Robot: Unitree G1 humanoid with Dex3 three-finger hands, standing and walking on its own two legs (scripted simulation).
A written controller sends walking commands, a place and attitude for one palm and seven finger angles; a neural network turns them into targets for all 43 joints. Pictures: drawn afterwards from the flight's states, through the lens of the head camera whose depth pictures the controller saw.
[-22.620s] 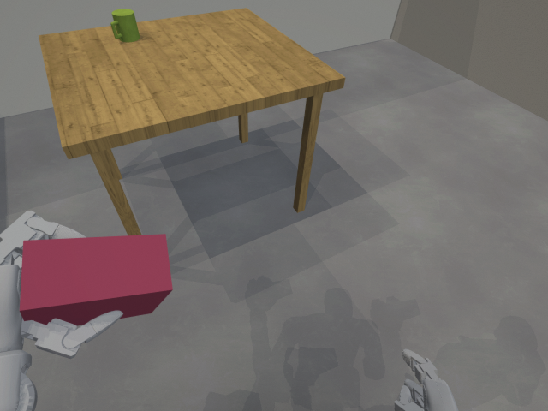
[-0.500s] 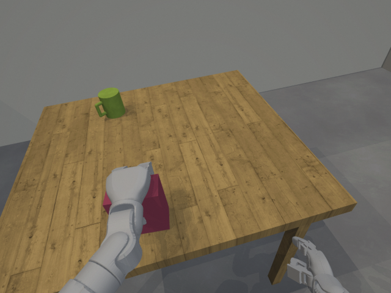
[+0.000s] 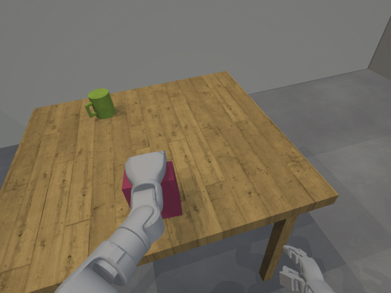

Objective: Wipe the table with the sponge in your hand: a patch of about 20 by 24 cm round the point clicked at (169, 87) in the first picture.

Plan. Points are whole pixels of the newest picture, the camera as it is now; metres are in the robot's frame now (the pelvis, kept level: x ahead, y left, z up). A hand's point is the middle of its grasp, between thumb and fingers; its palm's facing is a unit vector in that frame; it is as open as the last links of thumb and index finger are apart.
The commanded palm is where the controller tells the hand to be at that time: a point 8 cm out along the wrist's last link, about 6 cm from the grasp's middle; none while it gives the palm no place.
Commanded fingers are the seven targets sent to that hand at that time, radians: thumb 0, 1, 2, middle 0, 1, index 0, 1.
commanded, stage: wipe forward along the third lane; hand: left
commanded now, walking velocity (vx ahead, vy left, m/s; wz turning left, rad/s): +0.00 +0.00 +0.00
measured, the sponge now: (156, 198) +0.34 +0.15 -0.01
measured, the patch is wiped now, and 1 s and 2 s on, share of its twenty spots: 0.80 0.90 1.00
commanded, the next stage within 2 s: wipe back along the third lane in 1.44 s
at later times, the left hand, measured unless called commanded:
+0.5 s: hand (152, 170) +0.39 +0.16 +0.05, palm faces -0.06 -0.04 -1.00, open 10.5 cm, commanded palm +0.36 +0.17 +0.08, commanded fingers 0.00 0.10 1.30 -1.20 -1.60 -1.20 -1.60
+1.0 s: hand (146, 156) +0.43 +0.19 +0.05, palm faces -0.08 -0.02 -1.00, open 10.5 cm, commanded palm +0.42 +0.20 +0.08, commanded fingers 0.00 0.10 1.30 -1.20 -1.60 -1.20 -1.60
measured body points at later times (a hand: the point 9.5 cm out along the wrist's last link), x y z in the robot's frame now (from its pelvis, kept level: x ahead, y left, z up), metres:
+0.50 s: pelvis -0.01 -0.02 +0.00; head -0.01 -0.05 +0.45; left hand +0.38 +0.16 +0.10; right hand +0.15 -0.26 -0.12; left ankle +0.03 +0.15 -0.73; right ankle -0.01 -0.09 -0.73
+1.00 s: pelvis +0.00 +0.00 +0.00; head +0.02 -0.02 +0.44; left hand +0.43 +0.19 +0.10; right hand +0.10 -0.27 -0.14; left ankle +0.03 +0.15 -0.73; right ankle -0.01 -0.09 -0.73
